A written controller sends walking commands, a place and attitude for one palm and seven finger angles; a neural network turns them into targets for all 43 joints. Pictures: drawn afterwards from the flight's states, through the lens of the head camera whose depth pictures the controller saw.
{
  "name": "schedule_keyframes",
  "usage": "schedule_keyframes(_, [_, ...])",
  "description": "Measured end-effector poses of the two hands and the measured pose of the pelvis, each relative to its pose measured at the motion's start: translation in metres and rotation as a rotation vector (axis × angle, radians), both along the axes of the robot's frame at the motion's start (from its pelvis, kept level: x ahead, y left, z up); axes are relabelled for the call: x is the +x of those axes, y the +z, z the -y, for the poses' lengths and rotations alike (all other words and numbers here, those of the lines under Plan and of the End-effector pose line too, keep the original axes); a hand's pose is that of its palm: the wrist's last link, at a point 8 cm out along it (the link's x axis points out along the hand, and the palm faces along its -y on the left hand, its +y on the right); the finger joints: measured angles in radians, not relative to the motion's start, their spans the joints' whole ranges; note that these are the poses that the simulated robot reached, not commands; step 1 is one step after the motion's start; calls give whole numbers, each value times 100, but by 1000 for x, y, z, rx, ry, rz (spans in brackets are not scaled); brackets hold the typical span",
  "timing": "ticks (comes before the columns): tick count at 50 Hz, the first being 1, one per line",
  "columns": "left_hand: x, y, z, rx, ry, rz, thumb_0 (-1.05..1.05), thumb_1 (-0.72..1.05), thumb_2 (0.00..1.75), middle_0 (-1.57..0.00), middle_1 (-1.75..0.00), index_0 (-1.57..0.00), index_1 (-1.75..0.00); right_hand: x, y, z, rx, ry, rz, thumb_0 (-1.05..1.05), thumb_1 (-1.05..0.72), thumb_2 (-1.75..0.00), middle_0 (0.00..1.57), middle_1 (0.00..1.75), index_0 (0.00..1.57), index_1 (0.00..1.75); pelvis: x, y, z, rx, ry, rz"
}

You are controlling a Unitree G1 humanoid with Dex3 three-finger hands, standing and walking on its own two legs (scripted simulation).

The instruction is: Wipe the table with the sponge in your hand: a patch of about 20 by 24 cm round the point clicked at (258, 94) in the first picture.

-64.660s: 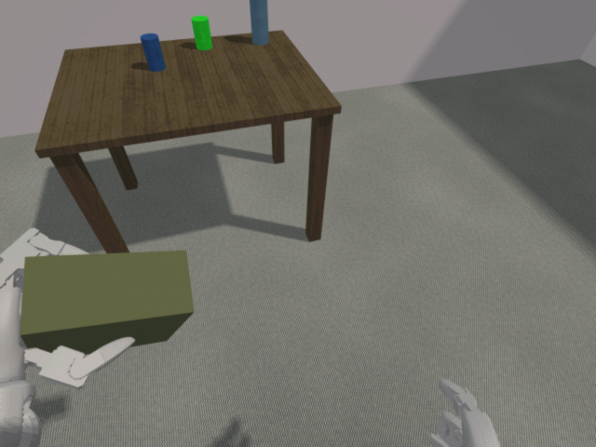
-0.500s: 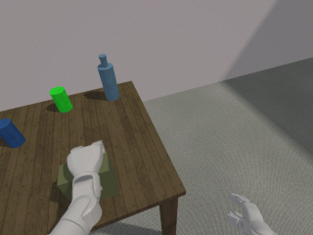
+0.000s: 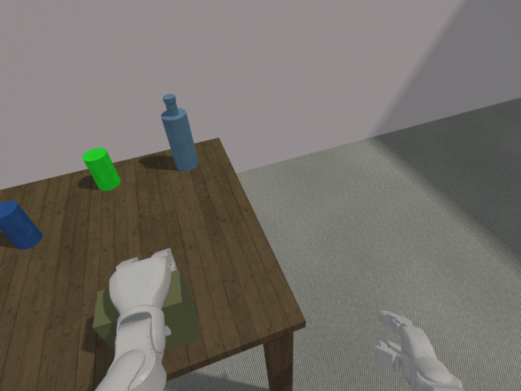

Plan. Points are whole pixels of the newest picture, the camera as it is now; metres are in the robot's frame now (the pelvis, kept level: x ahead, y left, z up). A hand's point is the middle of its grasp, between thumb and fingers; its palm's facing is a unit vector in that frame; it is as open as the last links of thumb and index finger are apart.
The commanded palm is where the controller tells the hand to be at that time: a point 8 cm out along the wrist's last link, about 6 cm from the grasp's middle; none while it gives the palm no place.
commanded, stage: slide across to the third lane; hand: left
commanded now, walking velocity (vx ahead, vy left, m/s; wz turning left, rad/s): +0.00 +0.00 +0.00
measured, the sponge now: (155, 323) +0.24 +0.23 -0.05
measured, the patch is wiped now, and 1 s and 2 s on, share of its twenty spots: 0.75 0.95 1.00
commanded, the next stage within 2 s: wipe forward along the third lane in 0.72 s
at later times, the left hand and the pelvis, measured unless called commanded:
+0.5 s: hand (178, 295) +0.26 +0.18 +0.02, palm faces -0.02 -0.10 -0.99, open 10.5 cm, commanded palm +0.23 +0.15 +0.07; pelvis -0.01 +0.00 +0.00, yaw +1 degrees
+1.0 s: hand (202, 285) +0.28 +0.15 +0.01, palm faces -0.04 -0.09 -1.00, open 10.5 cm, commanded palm +0.26 +0.14 +0.06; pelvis -0.03 -0.02 +0.00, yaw +1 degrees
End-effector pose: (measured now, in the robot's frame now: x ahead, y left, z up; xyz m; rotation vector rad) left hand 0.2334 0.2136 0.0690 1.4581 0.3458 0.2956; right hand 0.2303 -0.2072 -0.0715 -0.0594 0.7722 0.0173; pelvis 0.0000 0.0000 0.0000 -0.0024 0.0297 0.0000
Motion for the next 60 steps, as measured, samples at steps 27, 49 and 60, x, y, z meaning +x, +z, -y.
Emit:
schedule_keyframes(27, [10,3,40,-2,-73,0,-1,-55,104,-66,-139,-71,-132,-13,-6,-9,34,25,-1,1,-91,-90,20,30,20,30,-16,-1,3,1,16,21])
schedule_keyframes(49, [32,1,70,3,-73,-14,-1,-56,104,-67,-138,-72,-132,-41,-18,16,14,-11,-59,1,-91,-90,20,30,20,30,-27,-3,18,7,17,12])
schedule_keyframes(60, [56,2,70,31,-53,-36,-1,-58,105,-70,-136,-75,-129,-59,-28,40,-36,-68,-114,1,-91,-90,20,30,20,30,-28,-4,27,10,16,-19])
